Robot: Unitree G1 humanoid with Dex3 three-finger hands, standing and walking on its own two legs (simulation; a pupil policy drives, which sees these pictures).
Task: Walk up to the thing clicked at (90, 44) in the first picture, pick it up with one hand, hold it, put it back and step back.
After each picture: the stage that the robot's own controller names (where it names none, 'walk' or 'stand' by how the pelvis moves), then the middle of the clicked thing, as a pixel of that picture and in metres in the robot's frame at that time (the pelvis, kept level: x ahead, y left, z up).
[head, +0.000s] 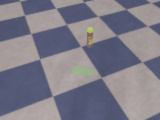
stand; (89, 37) +1.44 -0.06 -0.65
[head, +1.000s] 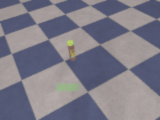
walk; (71, 50) +1.31 +0.24 -0.63
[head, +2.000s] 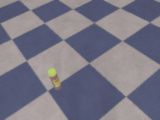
walk; (54, 79) +0.83 +0.36 -0.65
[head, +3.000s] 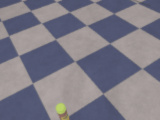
walk; (63, 114) +0.54 +0.25 -0.65
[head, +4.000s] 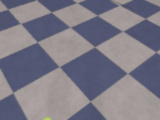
stand; out of the picture +0.43 +0.25 -0.65
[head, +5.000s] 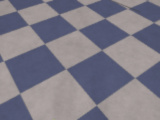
stand; out of the picture +0.42 +0.22 -0.66
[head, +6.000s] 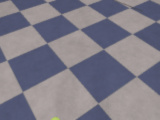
stand; out of the picture +0.44 +0.22 -0.66
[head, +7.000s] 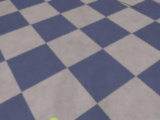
stand; out of the picture +0.43 +0.23 -0.66
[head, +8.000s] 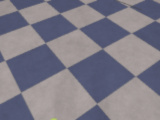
stand; out of the picture +0.42 +0.23 -0.66
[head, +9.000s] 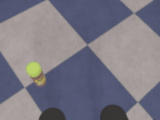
go down; (37, 75) +0.47 +0.23 -0.42
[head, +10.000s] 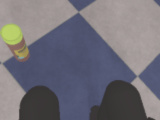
go down; (17, 45) +0.51 +0.25 -0.26
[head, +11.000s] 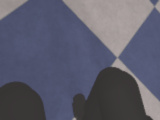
close in; out of the picture +0.50 +0.28 -0.19
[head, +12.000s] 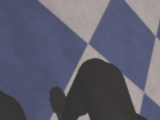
close; out of the picture +0.49 +0.32 -0.17
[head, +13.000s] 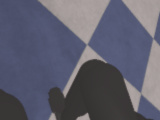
lift; out of the picture +0.47 +0.32 -0.17
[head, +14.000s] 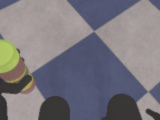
lift; (15, 72) +0.36 +0.23 -0.03
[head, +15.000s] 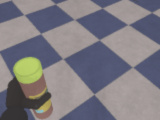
hold; (36, 92) +0.32 +0.17 +0.03
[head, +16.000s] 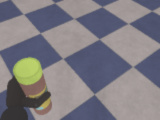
hold; (36, 90) +0.33 +0.18 +0.03
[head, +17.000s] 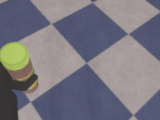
crouch; (23, 72) +0.39 +0.20 -0.03
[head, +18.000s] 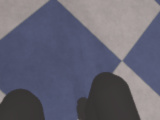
lower; out of the picture +0.54 +0.27 -0.06
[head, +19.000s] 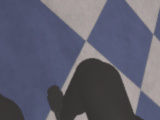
lower; out of the picture +0.49 +0.31 -0.17
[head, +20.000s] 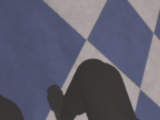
lower; out of the picture +0.50 +0.31 -0.18
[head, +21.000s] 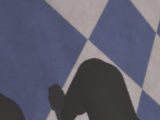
lower; out of the picture +0.49 +0.32 -0.18
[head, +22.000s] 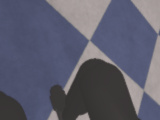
lower; out of the picture +0.49 +0.31 -0.18
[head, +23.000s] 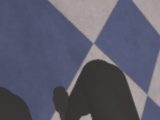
open; out of the picture +0.49 +0.29 -0.18
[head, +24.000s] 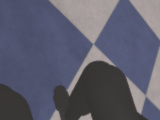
stand; out of the picture +0.49 +0.29 -0.18
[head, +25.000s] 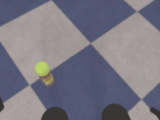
walk; (45, 75) +0.49 +0.20 -0.42
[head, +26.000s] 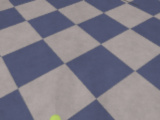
stand; out of the picture +0.43 +0.19 -0.60
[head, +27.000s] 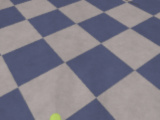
stand; out of the picture +0.44 +0.19 -0.60
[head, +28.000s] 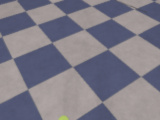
stand; out of the picture +0.45 +0.17 -0.65
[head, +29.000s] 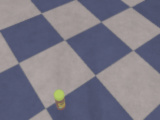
walk; (60, 100) +0.50 +0.14 -0.64
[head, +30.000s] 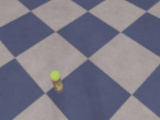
walk; (57, 82) +0.65 +0.24 -0.62
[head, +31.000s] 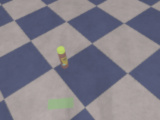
walk; (62, 57) +0.97 +0.26 -0.63
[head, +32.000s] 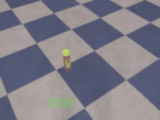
stand; (66, 60) +1.07 +0.19 -0.64
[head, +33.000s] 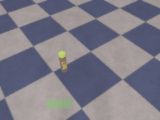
stand; (63, 62) +1.08 +0.22 -0.66
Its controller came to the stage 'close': yes
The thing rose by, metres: 0.68
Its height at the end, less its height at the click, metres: +0.00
